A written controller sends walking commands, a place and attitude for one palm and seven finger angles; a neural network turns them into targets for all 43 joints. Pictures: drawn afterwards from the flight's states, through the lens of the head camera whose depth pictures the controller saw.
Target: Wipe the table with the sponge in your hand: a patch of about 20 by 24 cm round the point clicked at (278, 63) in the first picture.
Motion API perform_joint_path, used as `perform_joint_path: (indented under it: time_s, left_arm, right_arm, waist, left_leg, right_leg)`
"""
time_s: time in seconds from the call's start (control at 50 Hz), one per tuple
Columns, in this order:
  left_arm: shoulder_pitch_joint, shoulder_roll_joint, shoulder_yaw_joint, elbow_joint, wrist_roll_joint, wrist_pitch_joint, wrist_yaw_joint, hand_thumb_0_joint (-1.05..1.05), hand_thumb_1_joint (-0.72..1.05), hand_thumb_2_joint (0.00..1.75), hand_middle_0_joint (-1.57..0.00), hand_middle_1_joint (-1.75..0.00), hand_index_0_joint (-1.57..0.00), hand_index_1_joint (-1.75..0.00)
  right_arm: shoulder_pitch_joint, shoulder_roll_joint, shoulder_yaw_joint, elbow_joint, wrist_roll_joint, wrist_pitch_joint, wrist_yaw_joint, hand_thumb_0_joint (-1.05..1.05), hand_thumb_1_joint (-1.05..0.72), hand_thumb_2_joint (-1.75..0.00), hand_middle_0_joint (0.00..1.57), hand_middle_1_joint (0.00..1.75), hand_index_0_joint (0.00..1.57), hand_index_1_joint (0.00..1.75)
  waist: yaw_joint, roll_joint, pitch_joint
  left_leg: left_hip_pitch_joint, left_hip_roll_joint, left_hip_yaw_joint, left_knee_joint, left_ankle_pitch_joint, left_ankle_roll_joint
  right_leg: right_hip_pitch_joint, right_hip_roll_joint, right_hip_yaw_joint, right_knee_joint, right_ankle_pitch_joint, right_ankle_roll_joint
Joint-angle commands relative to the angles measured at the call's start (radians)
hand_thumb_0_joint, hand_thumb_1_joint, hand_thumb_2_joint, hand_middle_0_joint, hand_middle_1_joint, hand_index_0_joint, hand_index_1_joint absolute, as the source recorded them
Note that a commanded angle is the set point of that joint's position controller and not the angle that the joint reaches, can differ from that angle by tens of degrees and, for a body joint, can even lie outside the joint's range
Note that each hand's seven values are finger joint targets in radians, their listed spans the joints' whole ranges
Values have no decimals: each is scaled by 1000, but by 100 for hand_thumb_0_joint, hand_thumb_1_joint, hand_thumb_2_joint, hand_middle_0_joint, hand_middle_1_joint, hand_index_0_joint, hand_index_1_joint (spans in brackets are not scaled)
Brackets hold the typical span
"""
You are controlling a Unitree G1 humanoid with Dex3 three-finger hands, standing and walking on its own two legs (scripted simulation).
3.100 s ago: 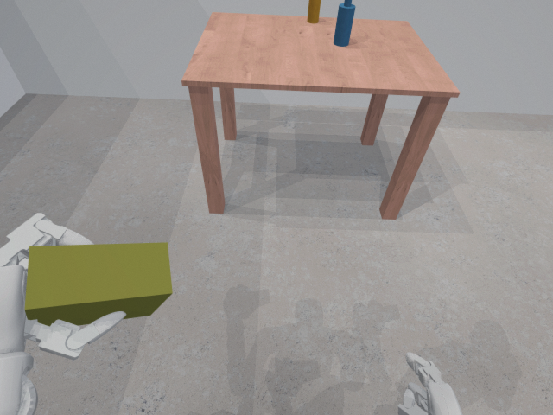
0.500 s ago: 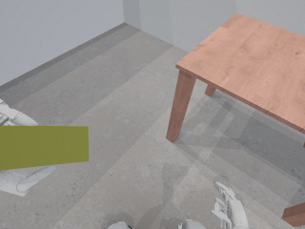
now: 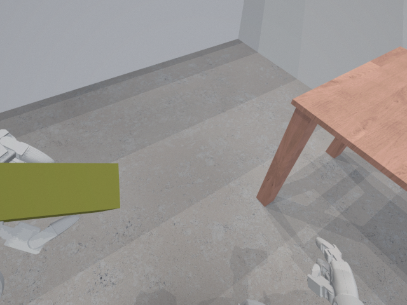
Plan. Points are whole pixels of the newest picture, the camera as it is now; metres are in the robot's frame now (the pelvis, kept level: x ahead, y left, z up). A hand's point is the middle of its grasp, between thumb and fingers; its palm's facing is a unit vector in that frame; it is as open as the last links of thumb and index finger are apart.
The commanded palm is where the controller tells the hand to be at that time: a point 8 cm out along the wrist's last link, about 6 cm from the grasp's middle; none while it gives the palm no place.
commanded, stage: walk to a spot facing it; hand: left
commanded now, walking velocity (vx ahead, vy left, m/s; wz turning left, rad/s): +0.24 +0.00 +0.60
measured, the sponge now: (75, 192) +0.24 +0.19 +0.17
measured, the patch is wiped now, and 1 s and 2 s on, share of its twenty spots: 0.00 0.00 0.00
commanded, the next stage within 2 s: turn to face it in 1.38 s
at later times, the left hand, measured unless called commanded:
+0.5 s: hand out of the picture +0.12 +0.23 +0.18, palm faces +0.61 -0.65 -0.46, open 10.2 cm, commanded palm +0.05 +0.26 +0.19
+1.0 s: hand out of the picture +0.10 +0.27 +0.21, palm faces +0.78 -0.41 -0.48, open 10.2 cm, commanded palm +0.04 +0.29 +0.19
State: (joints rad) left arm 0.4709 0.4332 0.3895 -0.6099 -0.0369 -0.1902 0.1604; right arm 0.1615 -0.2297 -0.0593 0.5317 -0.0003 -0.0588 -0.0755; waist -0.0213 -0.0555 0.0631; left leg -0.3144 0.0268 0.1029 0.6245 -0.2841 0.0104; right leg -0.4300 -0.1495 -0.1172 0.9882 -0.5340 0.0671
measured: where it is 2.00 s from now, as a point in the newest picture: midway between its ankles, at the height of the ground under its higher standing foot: outside the picture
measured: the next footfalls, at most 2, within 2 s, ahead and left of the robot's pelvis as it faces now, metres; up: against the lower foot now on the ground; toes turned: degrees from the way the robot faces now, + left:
right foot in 0.26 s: +0.06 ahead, -0.14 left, +0.00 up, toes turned +4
left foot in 0.68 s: +0.00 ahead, +0.12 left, +0.00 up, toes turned +34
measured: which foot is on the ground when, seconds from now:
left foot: down 0.00-0.26, up 0.28-0.66, down 0.68-1.00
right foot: up 0.00-0.24, down 0.26-0.68, up 0.70-0.98, down 1.00-1.00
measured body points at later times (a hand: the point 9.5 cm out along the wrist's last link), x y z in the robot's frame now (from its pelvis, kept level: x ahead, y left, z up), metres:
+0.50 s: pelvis -0.01 -0.06 +0.02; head +0.02 -0.07 +0.47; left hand +0.08 +0.26 +0.21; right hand +0.23 -0.24 -0.08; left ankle -0.03 +0.09 -0.63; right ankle +0.02 -0.14 -0.72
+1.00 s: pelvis +0.06 -0.04 +0.01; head +0.08 -0.04 +0.46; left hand +0.05 +0.29 +0.23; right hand +0.29 -0.09 -0.10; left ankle -0.03 +0.10 -0.72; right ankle +0.17 -0.11 -0.72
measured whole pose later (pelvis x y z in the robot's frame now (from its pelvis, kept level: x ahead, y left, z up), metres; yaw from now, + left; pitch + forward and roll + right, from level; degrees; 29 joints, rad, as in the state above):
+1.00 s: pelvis +0.06 -0.04 +0.01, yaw +34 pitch -1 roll -1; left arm 0.49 0.40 0.37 -0.56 -0.02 -0.22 0.13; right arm 0.25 -0.10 0.05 0.62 0.01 -0.11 -0.04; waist 0.04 0.04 0.04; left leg -0.26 0.09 -0.02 0.59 -0.32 -0.03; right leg -0.35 -0.08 -0.16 0.62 -0.36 0.08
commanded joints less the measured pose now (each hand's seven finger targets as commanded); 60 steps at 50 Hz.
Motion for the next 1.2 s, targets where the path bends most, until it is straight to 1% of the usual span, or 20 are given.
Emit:
perform_joint_path:
  time_s: [0.0, 0.06, 0.2, 0.22, 0.24, 0.26, 0.28, 0.36, 0.56, 0.62, 0.64, 0.66, 0.68, 0.78, 0.94, 0.96, 1.0, 1.04, 1.1, 1.18]
  left_arm:
    - [-13, 115, 100, -243, 4, -71, -4, 0, 10, 130, -120, -160, -120, -160]
    - [12, 70, 67, -256, -11, -58, -9, 0, 10, 130, -120, -160, -120, -160]
    - [-96, 58, 45, -103, 1, -14, -7, 0, 10, 130, -120, -160, -120, -160]
    - [-120, 68, 44, -72, 13, -6, -7, 0, 10, 130, -120, -160, -120, -160]
    - [-151, 131, 66, -55, 20, 7, -3, 0, 10, 130, -120, -160, -120, -160]
    - [-210, 170, 88, -71, -3, 5, 8, 0, 10, 130, -120, -160, -120, -160]
    - [-235, 160, 86, -73, 9, 7, 13, 0, 10, 130, -120, -160, -120, -160]
    - [-150, 121, 52, -84, 7, -27, -4, 0, 10, 130, -120, -160, -120, -160]
    - [-54, 115, 102, -197, -11, -23, 50, 0, 10, 130, -120, -160, -120, -160]
    - [-101, 100, 76, -229, -18, -26, 57, 0, 10, 130, -120, -160, -120, -160]
    - [-105, 93, 73, -247, -16, -47, 57, 0, 10, 130, -120, -160, -120, -160]
    - [-107, 91, 64, -267, -10, -74, 54, 0, 10, 130, -120, -160, -120, -160]
    - [-158, 142, 80, -204, 21, -95, 30, 0, 10, 130, -120, -160, -120, -160]
    - [-68, 120, 103, -318, 10, -96, 7, 0, 10, 130, -120, -160, -120, -160]
    - [-97, 61, 61, -43, 9, -58, -4, 0, 10, 130, -120, -160, -120, -160]
    - [-128, 63, 50, -22, 17, -43, -4, 0, 10, 130, -120, -160, -120, -160]
    - [-172, 160, 92, -18, 12, -18, 7, 0, 10, 130, -120, -160, -120, -160]
    - [-175, 148, 90, -29, 7, -41, 2, 0, 10, 130, -120, -160, -120, -160]
    - [-150, 136, 84, -108, 12, -58, -4, 0, 10, 130, -120, -160, -120, -160]
    - [-83, 151, 117, -183, 0, -55, 20, 0, 10, 130, -120, -160, -120, -160]
  right_arm:
    - [-13, -116, -23, -96, 19, -69, 43, 0, -90, -90, 20, 30, 20, 30]
    - [-18, -101, -7, -89, 20, -82, 47, 0, -90, -90, 20, 30, 20, 30]
    - [-56, -77, 32, -77, 9, -83, 9, 0, -90, -90, 20, 30, 20, 30]
    - [-51, -59, 38, -69, 10, -77, 8, 0, -90, -90, 20, 30, 20, 30]
    - [-53, -29, 41, -72, 7, -70, 6, 0, -90, -90, 20, 30, 20, 30]
    - [-83, -78, 26, -64, -12, -82, 1, 0, -90, -90, 20, 30, 20, 30]
    - [-100, -82, 24, -59, -26, -83, 6, 0, -90, -90, 20, 30, 20, 30]
    - [-101, -71, 28, -43, -12, -47, 2, 0, -90, -90, 20, 30, 20, 30]
    - [-42, -60, 6, -134, -18, -46, -1, 0, -90, -90, 20, 30, 20, 30]
    - [20, -73, -5, -134, -11, -46, -10, 0, -90, -90, 20, 30, 20, 30]
    - [15, -98, -11, -140, -8, -48, -8, 0, -90, -90, 20, 30, 20, 30]
    - [-4, -111, -7, -139, -5, -61, 8, 0, -90, -90, 20, 30, 20, 30]
    - [7, -102, -11, -112, 8, -73, 24, 0, -90, -90, 20, 30, 20, 30]
    - [-37, -80, -6, -83, 23, -88, 38, 0, -90, -90, 20, 30, 20, 30]
    - [-28, -66, 21, -34, 7, -94, 7, 0, -90, -90, 20, 30, 20, 30]
    - [-27, -55, 25, -30, 11, -86, 4, 0, -90, -90, 20, 30, 20, 30]
    - [-91, -45, 36, -60, 3, -81, 1, 0, -90, -90, 20, 30, 20, 30]
    - [-72, -68, 27, -31, -11, -79, 8, 0, -90, -90, 20, 30, 20, 30]
    - [-116, -64, 32, -44, -3, -46, 9, 0, -90, -90, 20, 30, 20, 30]
    - [-85, -64, 12, -80, -7, -39, 4, 0, -90, -90, 20, 30, 20, 30]
  waist:
    - [8, 261, -193]
    - [18, 361, -163]
    - [51, 275, -109]
    - [59, 132, -97]
    - [64, -219, -75]
    - [58, -241, -57]
    - [43, -159, -65]
    - [31, -81, -44]
    - [80, -150, -153]
    - [0, 8, -243]
    - [-21, 263, -266]
    - [1, 490, -251]
    - [-1, 334, -204]
    - [29, 346, -128]
    - [47, 227, -115]
    - [48, 105, -125]
    - [70, -303, -107]
    - [44, -189, -64]
    - [39, -103, -61]
    - [40, -89, -115]
  left_leg:
    - [259, 295, -406, -217, 561, 201]
    - [53, 204, -284, -295, 242, 149]
    - [-181, 144, -325, -246, -296, 112]
    - [-294, 77, -255, -52, -328, 72]
    - [-465, -43, -103, 314, -355, 1]
    - [-458, -26, -138, 594, -250, -32]
    - [-433, -8, -160, 673, -186, -37]
    - [-378, 46, -84, 681, -44, -75]
    - [-152, 35, 89, 54, -147, -28]
    - [191, -29, 114, -177, -14, 3]
    - [384, 126, -149, -226, 120, 91]
    - [494, 400, -588, -270, 569, 248]
    - [440, 438, -668, -266, 494, 281]
    - [98, 237, -280, -324, 86, 191]
    - [-47, 181, -187, -179, -142, 111]
    - [-112, 121, -140, -4, -199, 79]
    - [-448, -36, -90, 592, -343, -3]
    - [-419, 35, -151, 747, -173, -28]
    - [-342, 69, -96, 683, -100, -58]
    - [-181, 82, -5, 342, -79, -48]
  right_leg:
    - [-215, 51, 85, 111, 29, 19]
    - [-6, 94, 20, -31, 122, 22]
    - [335, 155, -24, -476, 84, -6]
    - [406, 51, 91, -623, 45, -58]
    - [418, -238, 488, -806, -143, -169]
    - [286, -384, 645, -870, -153, -214]
    - [235, -362, 630, -856, -144, -223]
    - [259, -218, 124, -765, 288, -150]
    - [389, -257, 31, -627, 451, -189]
    - [250, -171, -91, -204, 574, -101]
    - [9, -64, -122, 90, 361, -36]
    - [-262, 75, -58, 316, -128, 2]
    - [-329, 33, 64, 383, -102, -27]
    - [-204, 1, 43, 190, 145, 5]
    - [263, 128, -91, -454, 187, 15]
    - [343, 74, -13, -557, 161, -13]
    - [436, -363, 619, -782, 88, -207]
    - [310, -339, 534, -780, 57, -209]
    - [260, -260, 169, -741, 266, -168]
    - [267, -252, 12, -699, 391, -165]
